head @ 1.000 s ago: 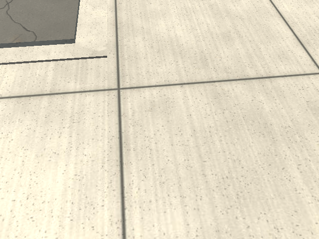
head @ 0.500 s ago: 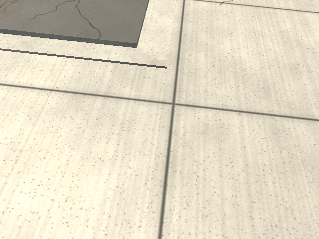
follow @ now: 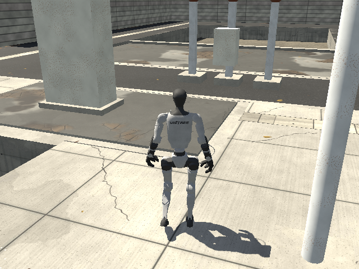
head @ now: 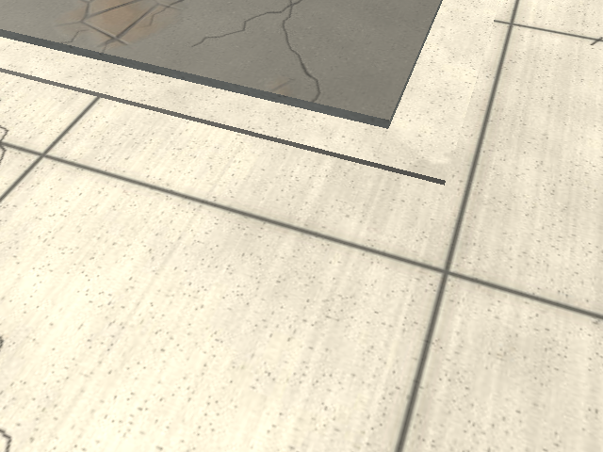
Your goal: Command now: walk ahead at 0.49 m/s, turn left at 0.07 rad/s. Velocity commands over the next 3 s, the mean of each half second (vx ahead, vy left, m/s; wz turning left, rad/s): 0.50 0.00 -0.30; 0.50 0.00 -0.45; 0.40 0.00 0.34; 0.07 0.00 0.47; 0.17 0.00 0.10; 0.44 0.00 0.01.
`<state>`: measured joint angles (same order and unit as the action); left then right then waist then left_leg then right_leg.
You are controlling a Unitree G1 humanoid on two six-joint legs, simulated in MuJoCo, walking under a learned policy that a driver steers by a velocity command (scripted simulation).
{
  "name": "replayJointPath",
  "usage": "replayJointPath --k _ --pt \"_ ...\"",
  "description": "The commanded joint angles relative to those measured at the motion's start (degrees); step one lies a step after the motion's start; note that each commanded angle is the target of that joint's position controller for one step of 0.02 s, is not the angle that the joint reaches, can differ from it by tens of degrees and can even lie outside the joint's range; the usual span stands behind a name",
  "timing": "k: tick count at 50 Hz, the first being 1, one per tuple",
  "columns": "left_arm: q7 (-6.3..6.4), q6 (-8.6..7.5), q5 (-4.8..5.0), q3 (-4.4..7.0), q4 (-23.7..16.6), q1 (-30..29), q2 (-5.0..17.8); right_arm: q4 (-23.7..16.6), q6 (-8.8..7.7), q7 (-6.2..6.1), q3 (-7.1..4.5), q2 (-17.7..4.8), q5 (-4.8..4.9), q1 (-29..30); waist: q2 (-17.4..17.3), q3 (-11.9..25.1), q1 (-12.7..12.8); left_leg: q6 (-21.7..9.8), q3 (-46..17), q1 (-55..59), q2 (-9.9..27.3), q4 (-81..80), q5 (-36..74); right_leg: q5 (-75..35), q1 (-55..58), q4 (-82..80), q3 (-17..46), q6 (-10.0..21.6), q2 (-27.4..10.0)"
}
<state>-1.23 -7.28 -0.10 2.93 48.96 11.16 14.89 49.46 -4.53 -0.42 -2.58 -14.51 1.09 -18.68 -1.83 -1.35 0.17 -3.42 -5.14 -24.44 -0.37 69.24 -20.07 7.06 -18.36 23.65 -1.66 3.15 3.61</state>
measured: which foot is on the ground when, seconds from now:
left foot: up 0.00-0.30, down 0.32-0.86, up 0.88-1.00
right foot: down 0.00-0.32, up 0.34-0.82, down 0.84-1.00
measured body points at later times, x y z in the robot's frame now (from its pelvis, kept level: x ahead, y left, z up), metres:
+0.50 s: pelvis +0.26 +0.04 +0.01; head +0.28 +0.06 +0.46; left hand +0.41 +0.30 -0.12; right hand +0.32 -0.24 -0.10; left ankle +0.30 +0.15 -0.74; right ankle +0.22 -0.10 -0.65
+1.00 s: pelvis +0.49 -0.10 +0.00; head +0.51 -0.13 +0.45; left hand +0.73 +0.07 -0.10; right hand +0.44 -0.39 -0.13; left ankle +0.51 +0.08 -0.64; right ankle +0.50 -0.18 -0.74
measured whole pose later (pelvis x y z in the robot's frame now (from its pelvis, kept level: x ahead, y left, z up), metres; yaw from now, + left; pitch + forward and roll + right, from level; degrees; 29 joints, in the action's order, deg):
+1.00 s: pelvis +0.49 -0.10 +0.00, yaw -28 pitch +2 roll +0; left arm -2.5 -3.4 0.1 3.4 40.8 12.2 14.8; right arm 47.5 -5.5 0.0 -3.1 -16.8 1.6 -13.9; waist -1.5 -2.5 -0.8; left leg -0.7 -1.3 -28.6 6.9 69.8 -18.8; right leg 10.9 -19.0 28.1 -3.3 5.4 4.0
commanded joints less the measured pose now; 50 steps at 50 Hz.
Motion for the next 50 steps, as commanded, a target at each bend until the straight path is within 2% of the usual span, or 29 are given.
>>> replayJointPath --k 1,5,8,11,13,15,16,17,18,19,20,21,22,24,27,30,33,37,39,40,41,42,43,44,45,46,47,48,50 --pt "-0.39 -0.41 -0.12 0.37 -1.71 1.29 4.02 -4.44 -0.91 -0.10 -0.80 -2.81 -0.77 -0.90 5.12 2.04 -1.33 0.21 -0.54 -9.90 6.63 -2.86 3.51 -0.43 7.21 -15.19 19.51 11.45 -15.09" --pt "0.50 0.13 0.93 1.31 -0.68 4.91 7.77 -7.77 -1.48 -0.31 0.23 -1.61 -1.78 7.16 4.41 -0.07 0.04 2.68 1.99 -10.23 6.58 -20.05 11.64 -5.00 4.24 -16.94 14.67 11.97 -13.54" --pt "1.01 0.86 1.54 1.64 0.01 8.02 9.27 -9.18 -2.02 0.24 0.59 -1.87 -1.09 13.67 5.37 -0.14 2.14 4.25 3.25 -4.70 3.53 -31.86 20.28 -5.44 2.90 -15.23 12.22 9.96 -11.77" --pt "1.21 1.58 2.10 1.52 0.96 11.56 9.17 -10.84 -2.50 0.74 0.27 -3.66 -0.26 18.02 6.35 -0.04 3.26 4.54 2.40 -1.77 2.08 -37.54 21.44 -1.90 5.65 -12.38 15.35 8.92 -13.35" --pt "1.50 2.17 2.09 1.68 0.80 11.50 9.59 -11.37 -2.99 0.95 -0.45 -5.64 -0.06 17.93 7.05 0.43 1.94 3.69 1.79 1.71 1.77 -41.05 18.82 1.52 7.65 -9.36 18.34 7.52 -14.42" --pt "1.77 2.74 1.67 1.37 0.18 10.87 8.53 -9.61 -3.30 0.60 -1.75 -7.81 -0.23 11.15 7.10 3.04 -1.99 1.86 2.62 12.10 1.74 -44.11 14.93 0.38 6.25 -2.09 18.26 5.33 -11.93" --pt "1.62 2.62 1.07 0.39 -1.13 9.50 5.59 -8.43 -3.54 0.11 -2.85 -10.77 -1.04 2.85 4.14 8.53 -6.07 -1.11 -2.94 24.23 8.14 -44.05 13.06 1.67 0.46 10.84 15.34 3.21 -8.06" --pt "1.63 1.77 0.77 -1.10 -3.19 12.91 0.37 -7.61 -2.92 -0.23 -4.30 -16.29 -1.85 -4.62 -9.81 16.66 -6.76 -7.16 -20.23 43.29 21.34 -45.65 9.98 16.57 -16.40 30.60 7.17 -0.21 -0.85" --pt "1.63 1.19 2.36 -0.99 -4.01 15.89 1.85 -6.45 -2.36 0.24 -4.12 -14.73 -1.84 -6.99 -18.04 19.57 -5.71 -11.87 -37.21 45.15 26.97 -51.27 -0.44 26.58 -26.78 43.51 8.26 -0.58 -1.59" --pt "1.80 1.44 3.12 0.46 -3.56 13.28 7.13 -7.38 -2.54 0.44 -2.82 -9.64 -1.46 -3.50 -9.80 12.31 -5.50 -10.00 -31.65 38.55 24.57 -52.35 -2.54 21.96 -29.35 48.89 10.74 -0.42 -4.62" --pt "1.84 1.96 2.79 0.86 -3.98 10.11 7.58 -7.88 -2.51 0.61 -2.03 -7.14 -1.19 0.14 -5.81 7.77 -4.44 -7.99 -22.58 31.87 21.85 -53.05 1.37 16.92 -28.72 49.11 9.55 -0.57 -6.62" --pt "1.84 2.54 2.24 1.01 -4.18 8.87 6.70 -7.97 -2.45 0.86 -1.46 -5.37 -1.18 3.84 -3.84 4.70 -2.81 -7.02 -16.33 26.09 18.92 -55.03 6.04 13.07 -26.70 47.03 8.97 -1.12 -8.22" --pt "1.70 3.20 1.85 1.28 -4.59 8.20 5.88 -7.74 -2.42 0.96 -1.20 -4.33 -1.34 5.97 -4.78 2.52 -1.41 -6.34 -11.47 22.10 16.99 -56.96 9.41 10.54 -24.99 44.81 8.77 -1.40 -9.68" --pt "1.12 4.27 1.78 1.07 -5.47 7.72 3.67 -6.84 -2.83 1.01 -1.63 -4.83 -1.64 6.61 -4.97 1.20 -0.32 -6.45 -4.94 17.79 15.34 -59.60 16.08 7.06 -22.13 43.83 7.50 -2.02 -10.56" --pt "0.81 4.87 1.49 1.07 -7.69 4.88 2.91 -5.13 -3.16 0.59 -2.47 -6.56 -1.71 5.06 -2.06 0.47 -0.17 -7.53 1.03 18.56 15.84 -60.55 24.49 2.10 -24.80 39.34 8.03 -2.76 -10.73" --pt "-0.05 4.70 1.44 0.77 -9.73 0.41 2.34 -4.12 -2.69 0.08 -2.90 -8.12 -1.68 4.48 -1.59 -0.30 -1.14 -6.80 6.52 19.71 15.24 -61.01 25.55 -5.71 -24.38 29.34 6.75 -2.64 -10.44" --pt "-1.29 4.52 1.21 0.33 -12.43 -6.35 1.90 -3.33 -2.12 -0.29 -3.26 -9.80 -1.17 2.80 -1.00 -2.09 -3.44 -5.98 10.49 20.89 15.57 -60.92 24.37 -9.92 -22.70 21.07 3.30 -1.85 -9.79" --pt "-2.52 4.67 1.49 0.42 -15.99 -11.72 2.72 -1.84 -0.79 -0.32 -3.81 -11.57 -0.12 0.04 -1.23 -3.88 -4.47 -4.42 13.16 27.17 17.64 -58.07 26.84 -4.28 -22.86 15.45 0.35 0.46 -8.88" --pt "-2.84 4.85 1.39 1.07 -16.94 -10.93 4.02 -1.87 -0.02 -0.48 -4.19 -13.12 0.17 0.40 -2.73 -2.14 -2.79 -3.26 15.26 28.85 17.76 -52.52 41.54 1.49 -17.74 14.08 -2.76 2.57 -6.08" --pt "-2.75 5.05 1.29 1.81 -16.68 -8.03 5.31 -2.05 0.37 -0.68 -4.45 -14.09 0.34 0.62 -3.98 0.38 -0.78 -2.68 16.32 29.05 17.42 -46.93 51.91 4.40 -12.44 14.01 -4.65 3.81 -3.65" --pt "-2.50 5.16 1.43 3.18 -14.95 -0.58 7.43 -2.30 0.91 -0.90 -4.52 -14.51 0.47 1.36 -3.69 4.42 3.68 -1.62 17.96 27.27 15.95 -36.69 58.48 3.56 -2.46 11.20 -6.16 5.56 -0.64" --pt "-1.53 5.44 1.39 5.20 -12.17 9.29 11.02 -2.51 0.85 -1.14 -3.85 -13.13 0.15 0.41 -1.30 9.72 8.23 0.39 18.50 17.84 13.72 -22.84 52.85 0.43 14.65 8.70 -3.23 7.88 0.07" --pt "-0.14 5.77 1.54 6.37 -11.15 13.39 16.88 -4.58 0.07 -0.62 -1.66 -6.29 -2.32 -2.62 12.67 14.06 5.96 3.22 18.15 -4.02 7.75 -2.15 8.74 -0.43 33.25 7.18 20.15 13.42 -14.78" --pt "-0.43 4.79 1.11 5.46 -12.77 13.34 17.26 -5.63 -2.29 0.32 -0.44 -5.10 -1.05 -4.90 15.80 25.23 4.08 4.06 4.89 -16.26 -0.15 10.72 -14.81 8.71 42.15 -4.30 49.65 22.42 -25.80" --pt "-0.99 4.17 0.55 4.05 -11.59 13.27 12.01 -5.85 -3.23 0.90 -2.00 -10.40 1.71 1.42 7.20 20.26 6.93 3.18 0.51 -21.39 3.20 12.75 -9.95 7.16 38.59 -6.60 42.49 18.25 -24.60" --pt "-1.07 3.72 0.62 3.44 -11.39 10.12 10.33 -6.63 -3.45 0.93 -1.77 -9.97 2.29 3.91 6.80 12.61 5.35 2.08 1.75 -21.87 5.74 9.57 -5.27 2.33 29.72 -5.99 32.18 15.58 -22.69" --pt "-1.07 3.39 0.71 2.75 -11.69 5.31 8.31 -5.66 -3.13 0.31 -1.70 -9.15 1.20 4.57 2.57 8.56 2.78 2.02 1.77 -18.36 8.60 5.29 -0.78 -2.93 20.61 -6.25 24.79 13.00 -19.91" --pt "-1.14 2.97 0.23 2.07 -11.91 2.32 6.05 -4.98 -2.29 0.09 -2.09 -9.31 0.39 3.73 3.83 6.35 0.66 2.07 1.27 -14.76 10.07 2.04 2.12 -7.46 14.53 -7.51 19.52 11.77 -17.54" --pt "-1.15 1.86 -0.24 2.05 -11.11 1.09 5.58 -3.46 -0.38 0.26 -2.08 -7.79 0.35 0.12 5.36 5.89 -1.57 2.51 1.00 -9.87 10.78 0.06 6.24 -11.06 9.26 -11.08 14.36 11.24 -16.02"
